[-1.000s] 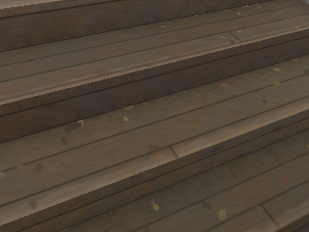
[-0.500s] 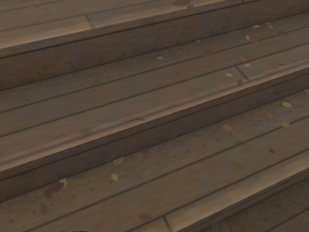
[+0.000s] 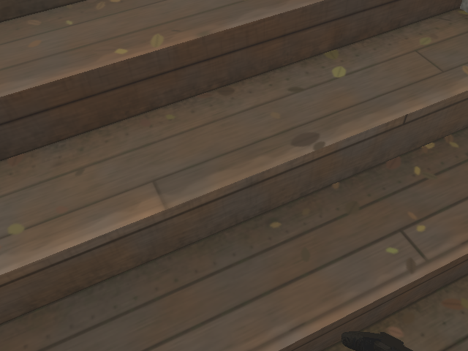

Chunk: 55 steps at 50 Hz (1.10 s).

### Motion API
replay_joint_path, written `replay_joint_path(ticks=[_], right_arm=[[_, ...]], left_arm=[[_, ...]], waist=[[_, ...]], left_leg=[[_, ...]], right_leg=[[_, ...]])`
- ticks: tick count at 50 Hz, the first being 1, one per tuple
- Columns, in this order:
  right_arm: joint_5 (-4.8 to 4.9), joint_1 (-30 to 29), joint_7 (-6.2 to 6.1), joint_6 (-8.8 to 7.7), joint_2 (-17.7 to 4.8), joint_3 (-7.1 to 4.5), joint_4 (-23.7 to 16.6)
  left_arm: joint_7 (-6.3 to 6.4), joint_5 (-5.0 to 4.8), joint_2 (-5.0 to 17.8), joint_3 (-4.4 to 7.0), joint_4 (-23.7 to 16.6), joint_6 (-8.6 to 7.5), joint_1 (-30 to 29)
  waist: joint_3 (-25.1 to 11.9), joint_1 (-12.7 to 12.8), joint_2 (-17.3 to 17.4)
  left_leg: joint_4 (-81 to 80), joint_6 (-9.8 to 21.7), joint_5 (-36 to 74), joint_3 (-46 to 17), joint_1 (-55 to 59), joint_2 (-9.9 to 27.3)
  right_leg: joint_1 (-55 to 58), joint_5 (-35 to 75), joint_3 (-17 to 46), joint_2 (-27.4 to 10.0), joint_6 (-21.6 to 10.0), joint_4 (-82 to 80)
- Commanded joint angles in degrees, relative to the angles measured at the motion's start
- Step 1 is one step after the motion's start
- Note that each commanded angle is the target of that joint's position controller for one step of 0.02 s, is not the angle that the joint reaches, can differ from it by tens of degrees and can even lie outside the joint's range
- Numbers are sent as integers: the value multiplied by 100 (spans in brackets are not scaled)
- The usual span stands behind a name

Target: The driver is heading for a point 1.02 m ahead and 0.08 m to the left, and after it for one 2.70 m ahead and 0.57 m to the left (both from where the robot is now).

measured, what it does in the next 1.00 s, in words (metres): climbs: right foot, then left foot 0.18 m higher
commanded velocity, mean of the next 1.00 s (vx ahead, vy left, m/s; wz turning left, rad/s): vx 0.07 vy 0.00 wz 0.00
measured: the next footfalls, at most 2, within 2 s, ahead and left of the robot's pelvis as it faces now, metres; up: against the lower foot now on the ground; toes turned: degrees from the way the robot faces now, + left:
right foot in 0.54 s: +0.34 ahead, -0.14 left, +0.00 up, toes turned -4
left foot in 0.94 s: +0.42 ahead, +0.09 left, +0.18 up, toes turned +5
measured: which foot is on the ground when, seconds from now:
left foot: down 0.00-0.54, up 0.56-0.92, down 0.94-1.00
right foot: up 0.00-0.52, down 0.54-1.00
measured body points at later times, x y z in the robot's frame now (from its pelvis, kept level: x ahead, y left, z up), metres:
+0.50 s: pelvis +0.24 -0.02 +0.13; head +0.28 -0.03 +0.57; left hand +0.45 +0.14 +0.02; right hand +0.16 -0.23 -0.02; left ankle +0.11 +0.07 -0.61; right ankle +0.31 -0.13 -0.55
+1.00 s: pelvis +0.31 -0.01 +0.16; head +0.33 +0.00 +0.61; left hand +0.32 +0.24 +0.01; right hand +0.53 -0.18 +0.07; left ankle +0.38 +0.09 -0.44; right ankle +0.31 -0.14 -0.60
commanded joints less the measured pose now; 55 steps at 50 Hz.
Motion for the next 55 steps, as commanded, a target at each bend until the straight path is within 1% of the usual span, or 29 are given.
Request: replay_joint_path(ticks=[1,3,5,8,9,12,14,18,22,24,26,27,28,29,30,31,33,35,37,40,41,44,46,48,49,51,52,54,55], right_arm=[[21,1219,-167,-78,-1137,-533,462],[-85,1437,-137,-260,-357,-382,1030],[-161,1674,-103,-446,-22,-280,1441],[-61,1784,28,-550,-237,-290,1703],[-2,1678,20,-590,-341,-273,1510],[12,2014,-127,-698,-719,-292,1484],[46,2445,-231,-707,-905,-382,1532],[-155,3550,-349,-429,-795,-415,1559],[-178,3559,-403,-337,-778,-413,1419],[-137,2584,-330,-411,-853,-401,1086],[250,2469,-188,-454,-1234,-535,1120],[399,2411,-146,-469,-1244,-581,1064],[429,2694,-157,-467,-712,-537,923],[549,2901,-122,-435,-355,-462,1015],[458,2539,-84,-375,-403,-489,1012],[273,2108,-107,-309,-392,-500,839],[52,1551,-181,-159,-318,-485,647],[7,1339,-206,-22,-116,-382,369],[-57,985,-274,107,3,-264,-30],[-85,395,-301,256,-206,-154,-634],[-75,85,-334,308,-248,-140,-930],[109,-110,-378,449,-5,85,-926],[196,754,-399,463,-73,36,-490],[94,1023,-432,373,-305,-23,-528],[58,906,-466,420,-491,-88,-566],[-36,688,-608,684,-890,-215,-627],[-256,611,-642,716,-871,-260,-732],[-134,-243,-565,502,-1235,-357,-624],[-108,-413,-449,405,-1065,-309,-473]], left_arm=[[-181,246,165,49,-1422,-150,-722],[-43,334,-182,-72,-1594,-66,-974],[64,226,-400,-192,-1639,143,-822],[154,259,-399,-272,-1750,290,-1175],[127,291,-138,-249,-1794,332,-1132],[65,204,118,-153,-1527,284,-1161],[-1,229,-126,-198,-1470,265,-1502],[22,318,-188,-195,-1944,260,-3062],[-76,205,-266,-270,-2062,303,-3198],[-49,91,-85,-208,-1661,248,-2076],[126,-19,236,-47,-1216,197,-924],[202,123,420,43,-922,159,-483],[248,271,990,177,-756,136,-59],[307,208,942,100,-713,172,499],[317,231,685,16,-744,211,193],[331,250,442,-60,-764,221,-415],[330,149,145,-182,-570,158,-688],[296,45,197,-216,-362,119,-739],[216,84,334,-183,-190,79,-666],[183,118,587,-146,-190,201,-838],[309,168,867,-89,-276,234,-854],[445,247,1207,44,-450,465,-690],[276,156,1305,110,-508,545,-528],[162,33,1356,179,-523,541,-408],[82,98,1090,134,-794,638,-422],[124,305,650,52,-1123,948,-677],[74,386,763,109,-1200,1104,-1007],[218,454,97,19,-1696,1137,-1171],[342,435,98,-11,-1823,1078,-979]], waist=[[-761,-414,304],[-32,-153,-551],[82,99,-52],[321,323,-46],[309,405,-147],[-305,255,342],[-405,-127,509],[8,-942,476],[-91,-876,460],[-561,-203,281],[-855,370,486],[-779,463,486],[-968,250,-1036],[-2076,443,-890],[-1942,367,-440],[-1341,143,-509],[-513,-82,-483],[-268,-415,-394],[-10,-550,-579],[83,-686,-562],[-46,-655,-835],[-331,-362,-849],[-922,-306,-966],[-1259,-453,-987],[-1312,-331,-46],[-913,-203,1237],[-744,-704,1260],[-52,-116,1440],[179,209,1294]], left_leg=[[-5163,935,-1818,-5707,3239,1705],[-4543,697,650,-4010,2390,1506],[-4704,468,2055,-2981,2461,1302],[-4929,75,2922,-1685,2437,863],[-5124,58,3664,-1384,2231,818],[-5392,93,5344,-814,2843,688],[-5354,94,5650,-919,3963,769],[-5180,456,6415,-1694,6716,1273],[-5019,382,7161,-1618,6899,1402],[-4497,-23,8249,-1065,5622,1008],[-3231,-246,7801,-1130,4844,688],[-2503,-350,4932,-1048,3729,434],[-323,-705,-364,-753,1385,-381],[1278,-799,-808,-1730,1246,-413],[2026,-853,-178,-1773,1139,-332],[2627,-868,76,-1532,623,-272],[4010,-766,-77,-1456,-124,-421],[4656,-611,-259,-1439,-446,-376],[5199,-444,-396,-1593,-1030,-309],[4051,-534,0,-1086,-912,-42],[4028,-529,-468,-1170,-916,100],[964,-422,-1387,-737,372,348],[890,-286,-1043,-153,1076,78],[-416,-23,120,-1043,1897,1],[-856,222,947,-2019,2117,403],[-2797,736,-775,-3884,1767,1175],[-4191,1103,-2330,-5142,1097,1526],[-4708,1026,-3327,-5123,162,1450],[-4456,672,-3251,-4503,8,1353]], right_leg=[[-3571,265,822,364,-59,4984],[-3979,344,555,268,-143,5538],[-4539,-357,759,361,-157,6074],[-4956,-357,698,300,-141,5162],[-4397,123,402,165,27,3885],[-3218,683,-530,-88,224,2270],[-3525,622,-648,-231,67,1871],[-6021,-887,-758,-376,328,2130],[-5390,-1310,-661,-387,308,1304],[-2675,-420,-698,6,92,-528],[23,2116,-881,341,63,-3322],[1294,3159,-692,2,70,-3983],[3223,8769,676,-1779,-554,-2298],[3348,10688,1235,-2641,-1358,-2002],[2574,8482,1041,-2400,-1560,-2567],[1993,6627,925,-2122,-1526,-2828],[1158,5785,561,-1766,-1154,-3088],[469,4888,179,-1725,-888,-3248],[157,4518,152,-1717,-756,-3258],[-389,3856,-281,-1244,-691,-3619],[-96,4590,75,-1556,-863,-3789],[501,5359,-270,-1478,-658,-4282],[952,7363,-606,-1513,-672,-3599],[859,7719,-688,-1416,-345,-2707],[39,5940,-724,-1057,-176,-2425],[-961,258,-858,-173,-121,-1664],[-1180,-1596,43,33,-112,467],[-2139,-1566,1083,652,103,3691],[-2501,-1213,943,624,147,4279]])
